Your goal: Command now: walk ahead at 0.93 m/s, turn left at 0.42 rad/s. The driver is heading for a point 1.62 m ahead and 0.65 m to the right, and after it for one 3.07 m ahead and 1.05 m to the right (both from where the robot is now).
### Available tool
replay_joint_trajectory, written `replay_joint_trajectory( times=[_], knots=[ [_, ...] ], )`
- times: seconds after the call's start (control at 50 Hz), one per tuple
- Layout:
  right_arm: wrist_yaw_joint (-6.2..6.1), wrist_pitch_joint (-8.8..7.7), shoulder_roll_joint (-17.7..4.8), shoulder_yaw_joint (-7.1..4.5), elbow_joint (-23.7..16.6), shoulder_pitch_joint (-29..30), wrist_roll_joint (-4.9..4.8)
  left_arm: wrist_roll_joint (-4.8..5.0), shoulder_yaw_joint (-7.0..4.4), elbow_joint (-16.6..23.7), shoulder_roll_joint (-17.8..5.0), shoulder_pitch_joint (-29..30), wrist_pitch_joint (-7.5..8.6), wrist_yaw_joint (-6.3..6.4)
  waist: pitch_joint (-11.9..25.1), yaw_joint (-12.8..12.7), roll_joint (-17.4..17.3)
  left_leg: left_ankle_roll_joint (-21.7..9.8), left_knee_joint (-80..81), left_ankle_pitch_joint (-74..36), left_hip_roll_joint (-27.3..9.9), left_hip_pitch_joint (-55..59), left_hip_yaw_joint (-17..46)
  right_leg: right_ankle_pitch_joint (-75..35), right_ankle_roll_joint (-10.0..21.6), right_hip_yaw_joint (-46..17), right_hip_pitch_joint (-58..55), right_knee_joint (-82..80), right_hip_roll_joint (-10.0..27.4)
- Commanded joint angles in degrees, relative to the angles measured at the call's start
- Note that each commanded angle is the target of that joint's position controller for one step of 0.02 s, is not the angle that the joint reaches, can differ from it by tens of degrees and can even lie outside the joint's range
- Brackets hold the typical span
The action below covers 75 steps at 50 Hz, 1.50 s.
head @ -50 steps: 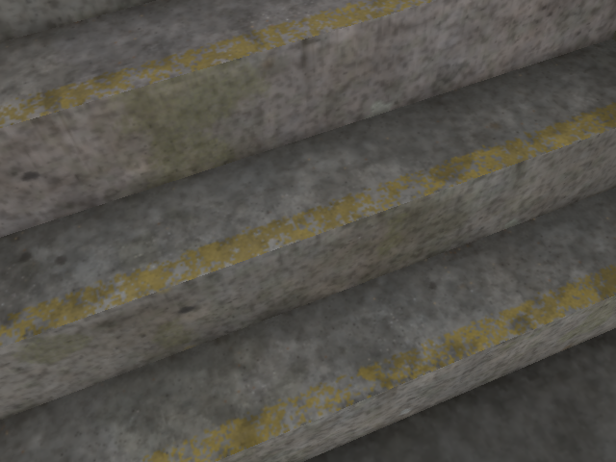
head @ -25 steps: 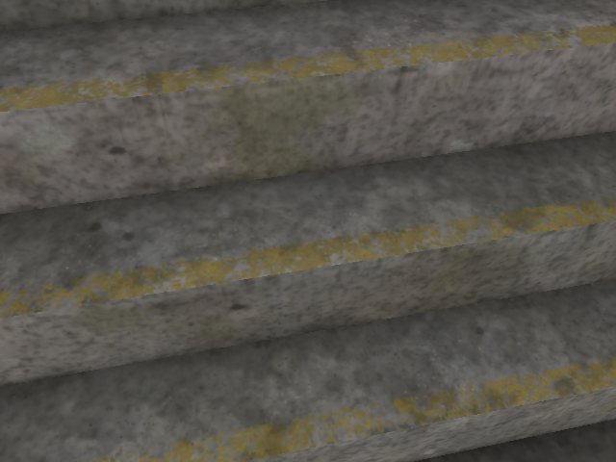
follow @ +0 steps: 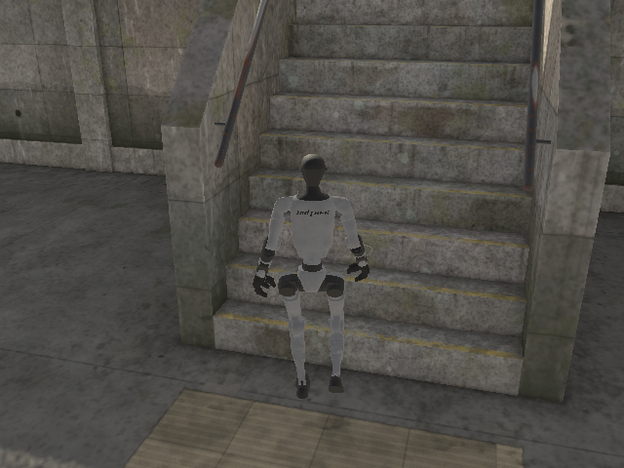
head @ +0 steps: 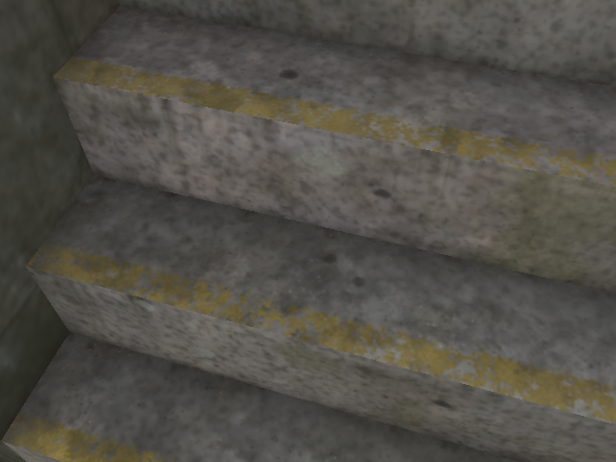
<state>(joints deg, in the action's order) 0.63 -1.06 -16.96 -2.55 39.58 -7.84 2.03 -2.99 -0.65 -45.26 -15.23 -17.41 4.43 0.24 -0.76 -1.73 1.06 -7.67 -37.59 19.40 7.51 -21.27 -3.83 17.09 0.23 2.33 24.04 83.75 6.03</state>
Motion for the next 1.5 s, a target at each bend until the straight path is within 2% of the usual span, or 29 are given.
replay_joint_trajectory(
  times=[0.02, 0.14, 0.24, 0.26, 0.3, 0.34, 0.36, 0.38, 0.4, 0.42, 0.48, 0.62, 0.68, 0.7, 0.72, 0.76, 0.78, 0.8, 0.82, 0.86, 0.94, 1.06, 1.16, 1.2, 1.28, 1.3, 1.32, 1.36, 1.5],
  knots=[
    [-1.73, -1.12, -8.57, -2.34, 0.29, -8.08, 0.41, -0.15, 0.29, 8.99, -3.73, 5.68, 2.59, 0.49, 4.31, 2.0, 3.53, -11.22, 19.72, -27.34, -21.58, 21.28, 26.37, -0.73, -1.0, -2.51, 30.43, 19.17, 0.03],
    [-0.04, -5.55, -5.77, -0.41, 8.87, -14.87, 2.19, 2.38, 1.27, 12.38, 5.34, 12.35, -3.67, 3.01, -0.88, 1.34, -7.88, -2.81, 19.76, -48.98, -23.6, 17.65, 11.15, 11.27, 5.9, -6.2, 48.36, 53.36, -10.28],
    [-1.15, -5.14, 0.54, 2.94, 15.49, -20.39, 1.19, 1.5, 4.66, 20.6, 10.25, 29.19, -3.3, 2.29, -4.63, 1.23, -1.14, 7.02, 30.2, -53.94, -16.41, 13.18, -3.78, 11.45, 7.86, 3.99, 51.47, 34.34, -11.77],
    [-2.43, -4.91, -2.39, 2.59, 15.04, -18.75, 0.71, 0.05, 4.88, 22.46, 9.35, 27.51, -4.04, 1.89, -2.03, -1.69, -2.15, 6.92, 33.17, -66.48, -17.74, 11.74, -5.72, 13.12, 8.1, 4.63, 41.49, 25.97, -8.72],
    [-4.98, -5.48, -10.69, 1.21, 8.97, -8.41, -5.17, 0.24, 4.54, 16.53, 4.35, 14.83, -5.45, 1.62, 11.31, -9.08, -4.92, 2.93, 27.68, -118.17, -19.7, 4.79, -6.62, 12.12, 7.06, 9.89, 4.68, 3.36, -13.44],
    [-5.8, -4.84, -16.54, -1.06, 5.76, -6.39, -6.02, 1.77, 1.48, 10.59, -1.32, -0.47, -6.24, 0.97, 24.4, -13.41, -12.67, 0.08, 0.24, -161.59, -26.4, 21.31, -6.31, 24.25, 8.28, 11.14, -0.89, -2.84, -20.9],
    [-5.7, -5.18, -13.88, -1.2, 0.29, -6.76, -6.19, 1.67, -0.75, 7.13, -5.39, -3.29, -5.5, 0.32, 27.89, -11.24, -3.27, 4.79, -20.57, -154.2, -20.85, 4.63, -3.69, 22.4, 14.94, 3.59, -18.32, -12.59, -21.45],
    [-3.18, -5.82, -13.94, -1.09, -2.01, -4.67, -3.5, 2.01, -2.21, 6.23, -8.05, -5.32, -5.64, 0.54, 32.95, -11.64, 6.61, 5.24, -47.36, -81.72, -12.06, -6.62, -0.2, 16.19, 20.05, -15.35, -24.31, -30.46, -15.42],
    [0.44, -7.17, -5.6, 0.52, -5.79, 4.78, 1.79, -0.95, -4.04, 8.16, -10.07, 4.34, -7.67, 2.72, 34.69, -8.39, 18.5, 5.71, -74.42, -28.31, 2.46, -18.39, 7.02, 32.06, 26.16, -54.11, -18.61, -55.7, -5.71],
    [1.94, -7.03, 0.06, 2.11, -10.48, 8.93, 4.42, -0.96, -3.76, 9.28, -5.63, 9.25, -7.79, 3.71, 26.33, -4.69, 4.68, 3.77, -85.76, -27.34, 0.28, -22.77, 14.27, 38.01, 24.43, -60.71, -7.59, -60.98, -3.88],
    [0.62, -3.92, 10.95, 6.13, -12.62, 6.0, 4.66, -1.5, -1.3, -0.9, 2.02, 5.86, -4.24, 3.42, -1.22, 5.52, -7.6, 3.56, -89.16, -16.39, -2.95, -36.78, 12.61, 24.93, 17.71, -45.34, 15.41, -57.13, -6.53],
    [-3.68, -4.22, 11.18, 6.72, -22.86, 23.31, 2.92, 1.12, -4.09, -5.46, -3.55, -4.75, 2.79, 0.63, -7.0, -0.73, 0.59, 4.38, -98.47, 9.1, -9.44, -60.23, 6.65, -9.12, 17.52, -32.23, -0.43, -68.04, -4.83],
    [-2.98, -2.28, 12.31, 7.46, -26.95, 28.35, 2.99, 2.21, -5.23, -6.58, -5.02, -7.03, 2.57, 2.38, 0.95, -1.0, 1.57, 4.13, -75.39, 5.97, -11.32, -47.01, 3.11, -19.19, 18.27, -28.21, -2.29, -76.18, -4.54],
    [-2.1, -1.92, 14.34, 8.7, -24.78, 23.64, 1.92, 4.28, -5.64, -3.22, -5.54, 1.75, 0.79, 3.3, 8.31, 3.03, 1.52, 2.03, -48.86, 9.29, -10.05, -14.21, -0.7, -33.41, 17.24, -16.68, 11.41, -84.11, -3.81],
    [-2.8, -1.86, 11.21, 6.73, -22.87, 18.51, -0.49, 5.89, -6.12, -1.95, -7.12, -1.11, 1.29, 3.31, 15.27, 4.46, 2.49, 2.24, -40.41, 13.4, -5.59, 6.4, -0.56, -61.88, 17.38, -20.25, 12.23, -78.98, -3.55],
    [-3.84, -0.73, -0.24, 0.1, -14.64, -8.19, -2.38, 3.86, -9.41, 2.39, -14.63, 8.75, 5.28, 1.14, 31.07, 18.18, 6.36, 5.14, -32.04, 21.11, -2.09, 14.81, -1.89, -115.47, 16.41, -20.76, -6.95, -49.5, 0.71],
    [-3.92, -3.94, -4.63, -1.25, -11.59, -1.7, -1.94, 5.03, -8.33, 4.97, -8.21, 4.53, 5.83, -0.44, 39.62, 8.44, -10.99, -0.5, -17.56, 34.01, -15.12, 34.5, 21.55, -92.82, 9.54, -19.67, 14.61, -25.15, -10.56],
    [-4.19, -4.5, -5.96, -2.04, -10.62, 3.03, -1.63, 1.03, -6.05, 6.71, -0.89, 4.65, 6.09, -0.74, 47.81, 5.29, -26.24, -2.51, -5.89, 31.68, -24.79, 31.5, 43.22, -29.63, 7.44, -17.41, 18.4, 3.11, -16.96],
    [-2.89, -2.41, -0.35, -1.64, -6.88, 1.19, -2.13, -3.04, -4.12, 9.73, 5.51, 12.06, 6.02, -0.37, 40.46, 5.54, -20.3, 1.46, -8.29, 24.94, -21.75, 23.28, 33.3, -27.49, 6.49, -17.03, 22.58, 18.94, -12.65],
    [-4.12, 0.04, 5.92, -0.45, -3.73, 11.07, -1.61, -2.15, -3.48, 14.52, 5.93, 15.64, 1.83, -0.43, 21.17, -1.04, -5.71, 0.69, -3.72, 41.38, -27.3, 0.14, 38.78, -27.31, 7.11, -14.4, 33.35, 27.61, -9.28],
    [-2.59, -3.86, 6.23, -0.06, 5.16, 9.98, 0.47, 0.62, -1.86, 14.54, 5.83, 10.04, -3.87, -0.28, -2.43, -6.62, -2.1, 1.63, 5.07, 22.08, -25.79, -17.37, 19.04, -17.74, 4.78, -11.96, 38.99, 30.2, -8.21],
    [-3.21, -7.31, -6.4, -4.71, 6.68, -0.87, 1.58, 0.65, -4.32, 18.67, -0.07, 17.01, -4.24, -2.35, 2.68, -3.29, -4.64, 1.01, 18.92, 20.69, -31.63, 4.94, 9.11, -11.09, 5.97, -9.72, 42.97, 18.27, -4.24],
    [-2.41, -6.6, -6.2, -3.92, 2.94, 7.17, 1.44, 4.4, -4.33, 16.66, -0.97, 12.52, -5.74, -3.98, 2.35, -5.64, -11.63, 4.06, 29.68, 5.52, -25.63, 3.21, -11.96, -2.93, 7.84, 3.08, 10.86, -17.62, 1.25],
    [-1.23, -6.42, -7.26, -3.55, 3.94, 3.79, 0.29, 3.48, -4.92, 14.95, -2.4, 6.35, -4.74, -3.24, 3.17, -5.57, -8.99, 0.85, 28.11, -3.79, -25.97, 10.29, -12.13, -2.47, 9.61, 4.2, 2.47, -29.48, 0.54],
    [-1.72, -2.84, -2.95, -1.19, 0.43, 0.34, -1.28, 0.45, -6.07, 5.86, -1.83, -10.99, -1.17, -4.62, 3.29, -11.81, -4.74, -2.86, -20.78, -29.91, -19.41, 5.47, -7.0, -5.69, 4.65, 4.99, -18.4, -57.02, -6.85],
    [-1.32, -3.03, 6.88, 0.67, -3.89, -1.42, -2.24, 0.39, -4.98, 6.48, -4.88, -5.56, -0.68, -4.63, 4.69, -2.67, 10.35, 1.41, -45.81, 1.76, -10.98, -11.93, -3.23, -27.84, -1.63, -8.41, -21.07, -47.7, 1.75],
    [-2.38, -4.83, 7.96, -0.06, -7.2, -2.03, -4.95, -0.88, -6.15, 7.1, -11.37, -12.09, -0.8, -1.98, 19.82, -7.62, 21.06, 5.86, -63.87, 0.3, -2.21, -22.55, 11.86, -33.24, -2.53, -30.41, -34.8, -59.33, 10.24],
    [-3.17, -5.35, 7.15, -0.2, -10.78, 6.2, -2.22, -3.2, -5.51, 4.39, -9.08, -10.05, -0.01, -0.7, 14.02, -3.56, 5.15, 6.11, -82.24, -10.38, -3.53, -33.82, 11.3, -33.27, 1.85, -26.1, -34.99, -58.07, 13.5],
    [0.15, -1.65, 7.76, 0.61, -10.39, 12.23, -1.13, -1.66, -3.07, -0.64, -0.4, -13.29, 6.07, 1.45, 9.64, -1.9, 3.73, 1.24, -92.15, -6.96, -3.41, -38.07, 7.71, -16.49, 9.45, -13.19, -28.21, -64.03, 16.56]
  ],
)
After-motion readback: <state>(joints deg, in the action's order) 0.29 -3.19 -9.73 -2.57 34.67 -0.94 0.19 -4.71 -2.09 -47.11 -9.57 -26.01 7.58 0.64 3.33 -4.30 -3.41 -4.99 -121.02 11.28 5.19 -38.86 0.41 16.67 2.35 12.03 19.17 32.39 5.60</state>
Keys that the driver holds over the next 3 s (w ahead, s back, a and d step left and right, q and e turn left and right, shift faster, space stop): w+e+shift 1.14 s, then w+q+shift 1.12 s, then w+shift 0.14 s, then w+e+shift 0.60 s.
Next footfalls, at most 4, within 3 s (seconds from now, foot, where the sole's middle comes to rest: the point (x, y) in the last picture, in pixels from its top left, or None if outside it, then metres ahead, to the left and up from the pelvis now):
0.38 right None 0.33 -0.08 -0.53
0.78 left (280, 260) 0.64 0.10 -0.30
1.28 right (534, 346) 0.50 -0.28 -0.31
1.94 left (500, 98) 0.78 -0.23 -0.08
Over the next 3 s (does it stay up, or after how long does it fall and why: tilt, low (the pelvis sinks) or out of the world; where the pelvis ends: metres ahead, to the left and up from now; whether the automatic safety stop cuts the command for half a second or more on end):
stays up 0.57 -0.18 0.50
